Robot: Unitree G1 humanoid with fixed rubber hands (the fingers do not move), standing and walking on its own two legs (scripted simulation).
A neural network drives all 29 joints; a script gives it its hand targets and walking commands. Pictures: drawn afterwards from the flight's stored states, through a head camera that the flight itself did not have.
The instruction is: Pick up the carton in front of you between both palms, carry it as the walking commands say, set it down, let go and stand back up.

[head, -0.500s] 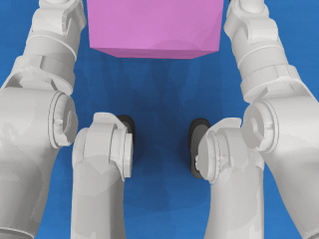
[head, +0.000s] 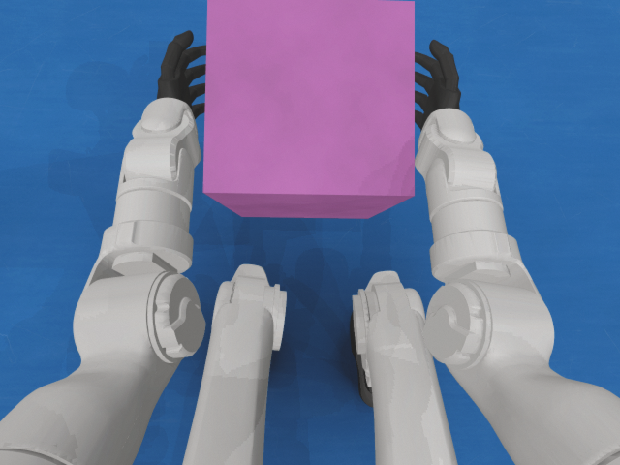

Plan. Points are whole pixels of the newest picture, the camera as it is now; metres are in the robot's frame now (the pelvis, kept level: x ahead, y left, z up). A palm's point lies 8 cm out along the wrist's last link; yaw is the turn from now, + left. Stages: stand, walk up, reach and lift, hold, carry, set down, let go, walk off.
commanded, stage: reach and lift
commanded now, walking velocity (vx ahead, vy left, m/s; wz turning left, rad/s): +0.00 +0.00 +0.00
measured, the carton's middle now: (307, 134) +0.50 +0.03 -0.14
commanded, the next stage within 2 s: none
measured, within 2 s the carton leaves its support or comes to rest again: neither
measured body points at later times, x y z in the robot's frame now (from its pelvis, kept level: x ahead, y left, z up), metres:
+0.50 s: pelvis +0.03 +0.00 +0.12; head +0.24 +0.01 +0.52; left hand +0.48 +0.18 +0.07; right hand +0.49 -0.13 +0.07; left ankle +0.12 +0.13 -0.40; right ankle +0.12 -0.13 -0.40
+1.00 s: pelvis +0.08 +0.00 +0.27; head +0.17 +0.01 +0.71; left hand +0.44 +0.17 +0.22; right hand +0.45 -0.14 +0.23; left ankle +0.12 +0.13 -0.40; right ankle +0.11 -0.13 -0.40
